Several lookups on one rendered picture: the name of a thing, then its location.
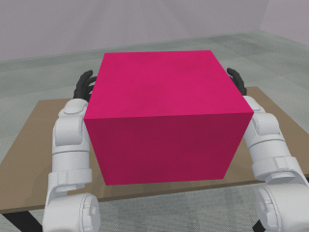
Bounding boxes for left robot hand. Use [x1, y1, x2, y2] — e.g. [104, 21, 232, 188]
[73, 70, 97, 103]

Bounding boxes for carton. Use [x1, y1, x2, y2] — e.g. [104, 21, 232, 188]
[83, 50, 254, 186]

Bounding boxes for robot right upper arm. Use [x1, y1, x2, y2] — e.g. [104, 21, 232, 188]
[256, 183, 309, 232]

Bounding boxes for right robot hand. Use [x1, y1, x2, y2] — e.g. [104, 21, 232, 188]
[227, 68, 247, 96]

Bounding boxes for left robot forearm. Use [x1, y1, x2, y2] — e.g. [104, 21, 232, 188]
[42, 99, 93, 232]

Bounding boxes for right robot forearm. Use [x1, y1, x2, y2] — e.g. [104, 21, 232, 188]
[243, 96, 309, 188]

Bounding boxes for robot left upper arm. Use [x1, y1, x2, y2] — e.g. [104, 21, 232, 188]
[43, 192, 100, 232]

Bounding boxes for table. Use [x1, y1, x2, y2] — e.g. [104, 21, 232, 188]
[0, 86, 309, 232]

